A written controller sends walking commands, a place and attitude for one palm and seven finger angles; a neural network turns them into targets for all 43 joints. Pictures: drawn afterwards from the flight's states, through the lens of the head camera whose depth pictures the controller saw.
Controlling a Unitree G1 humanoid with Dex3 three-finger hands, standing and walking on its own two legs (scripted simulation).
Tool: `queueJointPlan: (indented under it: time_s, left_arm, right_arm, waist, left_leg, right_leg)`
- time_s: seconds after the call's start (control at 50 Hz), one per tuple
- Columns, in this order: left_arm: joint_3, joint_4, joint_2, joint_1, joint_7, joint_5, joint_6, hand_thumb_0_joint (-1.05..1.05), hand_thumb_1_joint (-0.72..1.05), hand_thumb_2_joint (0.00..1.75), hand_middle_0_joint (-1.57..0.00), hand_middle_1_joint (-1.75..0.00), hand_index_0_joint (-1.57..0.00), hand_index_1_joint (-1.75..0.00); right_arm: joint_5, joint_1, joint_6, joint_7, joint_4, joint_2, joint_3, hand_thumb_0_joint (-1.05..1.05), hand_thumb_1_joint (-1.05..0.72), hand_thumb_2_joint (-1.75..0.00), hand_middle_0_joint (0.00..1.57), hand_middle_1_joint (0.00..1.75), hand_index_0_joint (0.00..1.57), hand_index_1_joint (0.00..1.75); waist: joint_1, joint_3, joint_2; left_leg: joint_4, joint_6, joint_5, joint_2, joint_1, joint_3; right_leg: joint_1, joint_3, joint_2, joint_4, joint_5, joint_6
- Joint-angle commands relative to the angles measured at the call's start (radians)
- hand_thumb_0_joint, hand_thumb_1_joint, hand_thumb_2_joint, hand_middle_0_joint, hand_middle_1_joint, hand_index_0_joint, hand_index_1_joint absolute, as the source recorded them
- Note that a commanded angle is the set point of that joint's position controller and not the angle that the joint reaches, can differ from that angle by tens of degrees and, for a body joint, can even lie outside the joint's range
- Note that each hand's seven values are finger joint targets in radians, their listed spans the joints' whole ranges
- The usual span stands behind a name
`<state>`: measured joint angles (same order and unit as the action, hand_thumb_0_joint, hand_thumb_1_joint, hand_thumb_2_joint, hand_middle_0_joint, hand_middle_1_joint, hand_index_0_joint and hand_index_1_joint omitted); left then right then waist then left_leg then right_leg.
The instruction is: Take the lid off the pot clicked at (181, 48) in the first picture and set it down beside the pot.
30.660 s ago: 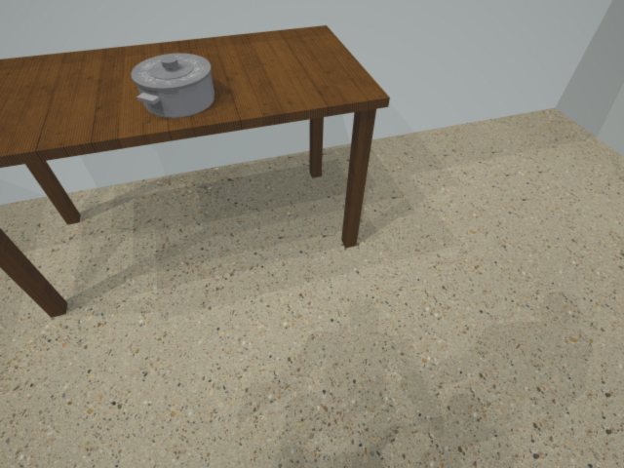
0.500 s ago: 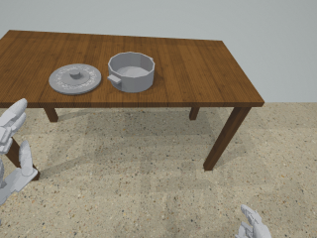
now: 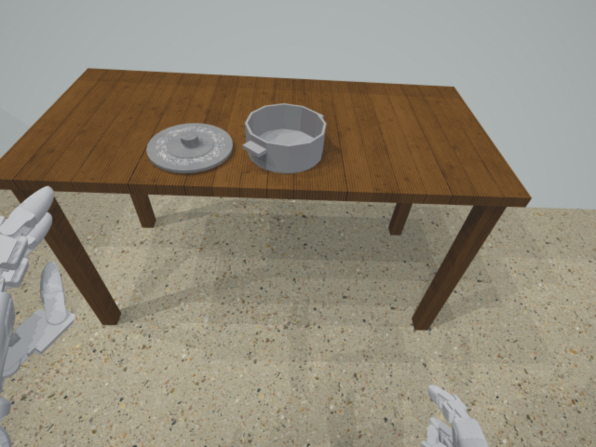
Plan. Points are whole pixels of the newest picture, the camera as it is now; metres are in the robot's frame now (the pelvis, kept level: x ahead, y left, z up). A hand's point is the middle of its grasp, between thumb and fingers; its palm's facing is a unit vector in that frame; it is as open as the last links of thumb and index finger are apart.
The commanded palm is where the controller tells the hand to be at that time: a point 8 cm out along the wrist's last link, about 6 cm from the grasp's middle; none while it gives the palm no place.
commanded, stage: stop stepping back and stand still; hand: left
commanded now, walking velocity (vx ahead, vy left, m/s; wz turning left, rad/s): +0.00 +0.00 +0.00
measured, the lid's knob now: (189, 138) +0.79 +0.31 -0.03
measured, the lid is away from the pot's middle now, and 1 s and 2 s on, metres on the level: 0.24 0.24 0.24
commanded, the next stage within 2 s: let the arm hang, fingers relaxed in 1.00 s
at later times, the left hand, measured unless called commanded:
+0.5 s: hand out of the picture +0.00 +0.18 -0.17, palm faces +0.08 -0.98 -0.21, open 7.1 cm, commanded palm none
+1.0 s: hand out of the picture +0.12 +0.17 -0.16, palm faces +0.06 -0.98 -0.21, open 7.3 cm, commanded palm none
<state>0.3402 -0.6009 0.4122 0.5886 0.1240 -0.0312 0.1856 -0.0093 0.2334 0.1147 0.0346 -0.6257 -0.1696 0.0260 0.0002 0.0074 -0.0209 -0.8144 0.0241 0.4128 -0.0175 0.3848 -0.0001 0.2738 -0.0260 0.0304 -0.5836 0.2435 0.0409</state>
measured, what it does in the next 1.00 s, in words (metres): shifts its weight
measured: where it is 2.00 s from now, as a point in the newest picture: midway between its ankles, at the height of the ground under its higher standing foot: outside the picture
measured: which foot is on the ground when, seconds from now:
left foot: down 0.00-1.00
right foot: down 0.00-1.00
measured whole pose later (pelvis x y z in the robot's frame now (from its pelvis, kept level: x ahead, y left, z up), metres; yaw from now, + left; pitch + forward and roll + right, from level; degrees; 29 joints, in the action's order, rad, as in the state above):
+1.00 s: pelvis +0.06 -0.01 +0.01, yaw +2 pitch -1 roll +0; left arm 0.04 1.05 0.17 0.18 0.03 0.01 0.00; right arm 0.01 0.23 -0.01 0.03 -1.02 -0.15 -0.05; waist 0.02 0.07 0.00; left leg -0.52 -0.02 0.30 -0.03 0.20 0.02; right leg 0.19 0.09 0.03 -0.51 0.31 0.00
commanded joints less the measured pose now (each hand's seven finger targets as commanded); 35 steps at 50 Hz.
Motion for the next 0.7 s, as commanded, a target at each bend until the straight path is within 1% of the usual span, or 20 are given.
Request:
queueJointPlan:
  time_s: [0.0,0.02,0.04,0.06,0.08,0.12,0.16,0.18,0.2,0.22,0.24,0.28,0.3,0.32,0.36,0.38,0.42,0.46,0.58,0.68]
  left_arm:
    - [0.104,-0.17,0.115,-0.048,0.027,-0.012,0.05,0.0,0.9,0.9,-0.2,-0.3,-0.2,-0.3]
    - [-0.267,0.668,-0.095,-0.179,-0.093,0.079,-0.084,0.0,0.9,0.9,-0.2,-0.3,-0.2,-0.3]
    - [-0.223,0.669,-0.113,-0.149,-0.113,0.089,-0.172,0.0,0.9,0.9,-0.2,-0.3,-0.2,-0.3]
    - [-0.224,0.67,-0.101,-0.193,-0.112,0.08,-0.194,0.0,0.9,0.9,-0.2,-0.3,-0.2,-0.3]
    - [-0.234,0.707,-0.1,-0.226,-0.116,0.074,-0.191,0.0,0.9,0.9,-0.2,-0.3,-0.2,-0.3]
    - [-0.244,0.844,-0.105,-0.32,-0.123,0.065,-0.181,0.0,0.9,0.9,-0.2,-0.3,-0.2,-0.3]
    - [-0.254,1.015,-0.099,-0.295,-0.127,0.058,-0.18,0.0,0.9,0.9,-0.2,-0.3,-0.2,-0.3]
    - [-0.254,1.105,-0.079,-0.256,-0.124,0.056,-0.179,0.0,0.9,0.9,-0.2,-0.3,-0.2,-0.3]
    - [-0.25,1.171,-0.021,-0.263,-0.115,0.058,-0.175,0.0,0.9,0.9,-0.2,-0.3,-0.2,-0.3]
    - [-0.252,1.205,0.034,-0.295,-0.108,0.055,-0.175,0.0,0.9,0.9,-0.2,-0.3,-0.2,-0.3]
    - [-0.267,1.239,0.065,-0.355,-0.112,0.055,-0.181,0.0,0.9,0.9,-0.2,-0.3,-0.2,-0.3]
    - [-0.282,1.324,0.004,-0.417,-0.102,0.047,-0.177,0.0,0.9,0.9,-0.2,-0.3,-0.2,-0.3]
    - [-0.287,1.367,-0.025,-0.416,-0.1,0.045,-0.176,0.0,0.9,0.9,-0.2,-0.3,-0.2,-0.3]
    - [-0.293,1.4,-0.04,-0.408,-0.102,0.044,-0.181,0.0,0.9,0.9,-0.2,-0.3,-0.2,-0.3]
    - [-0.285,1.46,-0.081,-0.336,-0.108,0.038,-0.19,0.0,0.9,0.9,-0.2,-0.3,-0.2,-0.3]
    - [-0.287,1.493,-0.085,-0.299,-0.111,0.036,-0.188,0.0,0.9,0.9,-0.2,-0.3,-0.2,-0.3]
    - [-0.299,1.55,-0.107,-0.246,-0.11,0.037,-0.181,0.0,0.9,0.9,-0.2,-0.3,-0.2,-0.3]
    - [-0.307,1.582,-0.111,-0.251,-0.105,0.036,-0.175,0.0,0.9,0.9,-0.2,-0.3,-0.2,-0.3]
    - [-0.309,1.63,-0.12,-0.257,-0.091,0.034,-0.171,0.0,0.9,0.9,-0.2,-0.3,-0.2,-0.3]
    - [-0.302,1.647,-0.131,-0.257,-0.085,0.035,-0.17,0.0,0.9,0.9,-0.2,-0.3,-0.2,-0.3]
  right_arm:
    - [0.003,-0.092,0.037,0.026,0.144,-0.118,-0.059,0.0,-0.9,-0.9,0.2,0.3,0.2,0.3]
    - [0.009,0.026,0.1,-0.061,-0.116,-0.231,-0.14,0.0,-0.9,-0.9,0.2,0.3,0.2,0.3]
    - [0.025,0.033,0.001,-0.062,-0.082,-0.27,-0.139,0.0,-0.9,-0.9,0.2,0.3,0.2,0.3]
    - [0.039,0.045,-0.044,-0.051,-0.033,-0.273,-0.136,0.0,-0.9,-0.9,0.2,0.3,0.2,0.3]
    - [0.052,0.023,-0.051,-0.043,-0.005,-0.293,-0.142,0.0,-0.9,-0.9,0.2,0.3,0.2,0.3]
    - [0.067,0.003,-0.055,-0.038,-0.008,-0.263,-0.125,0.0,-0.9,-0.9,0.2,0.3,0.2,0.3]
    - [0.063,-0.035,-0.074,-0.028,-0.042,-0.25,-0.11,0.0,-0.9,-0.9,0.2,0.3,0.2,0.3]
    - [0.052,-0.05,-0.083,-0.026,-0.061,-0.224,-0.1,0.0,-0.9,-0.9,0.2,0.3,0.2,0.3]
    - [0.037,-0.036,-0.088,-0.025,-0.076,-0.163,-0.094,0.0,-0.9,-0.9,0.2,0.3,0.2,0.3]
    - [0.025,-0.002,-0.1,-0.028,-0.089,-0.133,-0.091,0.0,-0.9,-0.9,0.2,0.3,0.2,0.3]
    - [0.026,0.052,-0.107,-0.037,-0.117,-0.132,-0.092,0.0,-0.9,-0.9,0.2,0.3,0.2,0.3]
    - [0.027,0.09,-0.118,-0.03,-0.178,-0.122,-0.089,0.0,-0.9,-0.9,0.2,0.3,0.2,0.3]
    - [0.027,0.11,-0.114,-0.027,-0.205,-0.122,-0.088,0.0,-0.9,-0.9,0.2,0.3,0.2,0.3]
    - [0.026,0.109,-0.114,-0.025,-0.22,-0.126,-0.087,0.0,-0.9,-0.9,0.2,0.3,0.2,0.3]
    - [0.039,0.093,-0.107,-0.016,-0.239,-0.153,-0.092,0.0,-0.9,-0.9,0.2,0.3,0.2,0.3]
    - [0.037,0.084,-0.105,-0.012,-0.245,-0.162,-0.093,0.0,-0.9,-0.9,0.2,0.3,0.2,0.3]
    - [0.028,0.073,-0.106,-0.005,-0.254,-0.162,-0.095,0.0,-0.9,-0.9,0.2,0.3,0.2,0.3]
    - [0.023,0.109,-0.107,-0.004,-0.289,-0.131,-0.093,0.0,-0.9,-0.9,0.2,0.3,0.2,0.3]
    - [0.019,0.16,-0.115,-0.003,-0.351,-0.089,-0.089,0.0,-0.9,-0.9,0.2,0.3,0.2,0.3]
    - [0.016,0.137,-0.109,0.001,-0.371,-0.078,-0.087,0.0,-0.9,-0.9,0.2,0.3,0.2,0.3]
  waist:
    - [0.037,-0.023,-0.087]
    - [0.143,-0.037,0.04]
    - [0.092,0.046,0.262]
    - [0.085,0.04,0.182]
    - [0.07,0.004,0.007]
    - [0.043,-0.043,-0.001]
    - [-0.01,-0.071,0.045]
    - [-0.038,-0.085,0.039]
    - [-0.028,-0.049,-0.084]
    - [0.003,0.003,-0.083]
    - [0.045,0.004,0.037]
    - [0.071,0.056,-0.085]
    - [0.075,0.052,-0.061]
    - [0.069,0.081,-0.021]
    - [0.021,0.072,0.261]
    - [0.0,0.039,0.276]
    - [-0.019,-0.007,0.141]
    - [0.0,-0.019,0.078]
    - [0.021,0.009,-0.008]
    - [0.013,0.007,-0.003]
  left_leg:
    - [0.236,0.019,-0.054,-0.022,-0.145,-0.013]
    - [0.244,0.028,-0.21,-0.108,-0.257,0.092]
    - [0.451,0.092,-0.118,-0.238,-0.125,0.373]
    - [0.517,0.204,-0.069,-0.328,-0.047,0.584]
    - [0.508,0.242,0.025,-0.346,0.024,0.606]
    - [0.477,0.194,-0.183,-0.264,-0.025,0.505]
    - [0.39,0.121,-0.349,-0.172,-0.018,0.29]
    - [0.299,0.064,-0.319,-0.092,0.022,0.179]
    - [0.171,0.005,-0.164,0.028,0.1,0.064]
    - [0.092,-0.022,0.012,0.057,0.094,-0.005]
    - [0.054,-0.022,0.036,0.042,-0.024,-0.026]
    - [0.115,-0.006,-0.078,0.018,-0.117,0.015]
    - [0.192,0.002,-0.133,0.004,-0.164,0.031]
    - [0.267,0.011,-0.142,-0.019,-0.158,0.077]
    - [0.449,0.048,-0.04,-0.102,-0.059,0.201]
    - [0.5,0.065,-0.006,-0.131,-0.025,0.237]
    - [0.473,0.062,-0.058,-0.118,-0.032,0.206]
    - [0.399,0.035,-0.135,-0.066,-0.097,0.119]
    - [0.347,0.021,-0.236,-0.053,-0.171,0.071]
    - [0.354,0.024,-0.325,-0.068,-0.195,0.066]
  right_leg:
    - [0.078,0.279,-0.249,0.26,0.175,0.1]
    - [0.312,0.02,-0.231,-0.083,0.076,0.038]
    - [0.37,-0.043,-0.074,-0.276,0.274,-0.036]
    - [0.375,0.041,-0.037,-0.465,0.355,-0.033]
    - [0.322,0.108,-0.066,-0.494,0.366,-0.028]
    - [0.266,0.084,-0.051,-0.403,0.329,-0.032]
    - [0.055,0.036,-0.021,-0.161,0.221,-0.033]
    - [-0.083,0.061,-0.026,0.013,0.081,-0.03]
    - [-0.112,0.272,-0.13,0.145,0.023,0.002]
    - [-0.039,0.458,-0.284,0.298,0.102,0.067]
    - [0.087,0.459,-0.308,0.34,0.293,0.116]
    - [0.192,0.372,-0.202,0.308,0.267,0.1]
    - [0.193,0.299,-0.16,0.255,0.193,0.077]
    - [0.194,0.233,-0.104,0.209,0.183,0.05]
    - [0.075,0.124,-0.035,0.09,0.144,0.014]
    - [-0.007,0.084,-0.019,0.059,0.103,0.003]
    - [-0.093,0.095,-0.027,0.094,0.022,0.001]
    - [-0.076,0.145,-0.061,0.146,-0.041,0.012]
    - [-0.034,0.168,-0.08,0.182,-0.098,0.013]
    - [-0.063,0.147,-0.075,0.15,-0.195,0.003]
